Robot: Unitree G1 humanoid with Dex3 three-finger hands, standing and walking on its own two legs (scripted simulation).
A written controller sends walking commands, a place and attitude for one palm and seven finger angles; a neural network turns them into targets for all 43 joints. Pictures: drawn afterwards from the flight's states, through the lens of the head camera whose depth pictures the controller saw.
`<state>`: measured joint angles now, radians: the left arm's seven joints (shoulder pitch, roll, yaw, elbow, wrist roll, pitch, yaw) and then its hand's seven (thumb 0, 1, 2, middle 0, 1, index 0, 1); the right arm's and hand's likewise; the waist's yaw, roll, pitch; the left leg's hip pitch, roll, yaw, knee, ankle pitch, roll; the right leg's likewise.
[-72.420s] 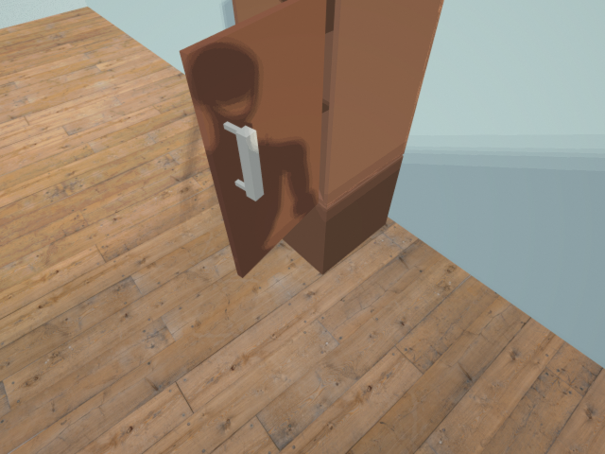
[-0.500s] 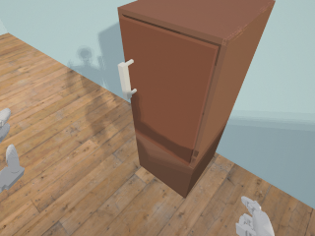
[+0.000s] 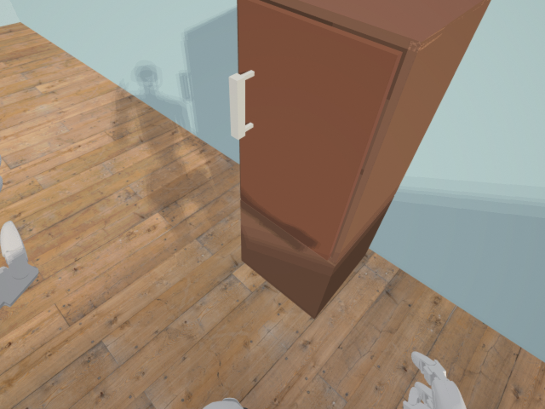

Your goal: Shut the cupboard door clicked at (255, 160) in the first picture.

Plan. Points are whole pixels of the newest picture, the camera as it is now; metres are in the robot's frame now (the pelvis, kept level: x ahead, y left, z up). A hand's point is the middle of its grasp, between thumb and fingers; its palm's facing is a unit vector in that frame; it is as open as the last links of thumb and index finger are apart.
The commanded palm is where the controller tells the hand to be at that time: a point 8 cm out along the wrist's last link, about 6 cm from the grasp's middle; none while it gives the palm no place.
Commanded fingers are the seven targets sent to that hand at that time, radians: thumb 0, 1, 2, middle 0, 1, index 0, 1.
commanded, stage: step back with the hand held close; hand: left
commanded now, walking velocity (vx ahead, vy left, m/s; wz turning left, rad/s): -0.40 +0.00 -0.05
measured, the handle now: (243, 105) +0.74 +0.11 +0.05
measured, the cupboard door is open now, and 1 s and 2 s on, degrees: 0 0 0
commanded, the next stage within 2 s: stop stepping back and stand still in 0.26 s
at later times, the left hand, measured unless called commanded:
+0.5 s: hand out of the picture +0.13 +0.27 +0.18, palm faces +0.40 -0.83 -0.40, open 7.4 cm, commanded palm +0.09 +0.31 +0.19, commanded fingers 0.00 0.90 0.90 -0.20 -0.30 -0.20 -0.30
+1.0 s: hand out of the picture +0.14 +0.34 +0.17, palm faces +0.42 -0.85 -0.33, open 7.4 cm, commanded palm +0.08 +0.37 +0.19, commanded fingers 0.00 0.90 0.90 -0.20 -0.30 -0.20 -0.30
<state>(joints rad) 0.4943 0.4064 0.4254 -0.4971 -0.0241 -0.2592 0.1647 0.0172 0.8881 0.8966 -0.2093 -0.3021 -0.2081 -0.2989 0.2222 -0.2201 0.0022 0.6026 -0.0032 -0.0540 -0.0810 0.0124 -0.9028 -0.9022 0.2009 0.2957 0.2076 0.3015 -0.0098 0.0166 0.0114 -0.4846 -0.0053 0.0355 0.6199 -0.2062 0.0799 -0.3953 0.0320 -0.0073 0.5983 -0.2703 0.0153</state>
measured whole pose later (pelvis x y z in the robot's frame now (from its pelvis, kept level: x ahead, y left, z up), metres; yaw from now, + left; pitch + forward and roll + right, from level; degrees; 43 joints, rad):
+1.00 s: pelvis -0.09 +0.08 +0.01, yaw -6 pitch -1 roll -2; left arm 0.46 0.39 0.43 -0.42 -0.05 -0.14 0.17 0.02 0.89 0.90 -0.21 -0.30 -0.21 -0.30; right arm 0.27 -0.17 0.02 0.69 -0.01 -0.09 -0.08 0.01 -0.90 -0.90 0.20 0.30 0.21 0.30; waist -0.02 -0.04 -0.04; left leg -0.33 -0.04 0.04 0.54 -0.20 0.07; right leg -0.22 0.05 0.01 0.66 -0.42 -0.01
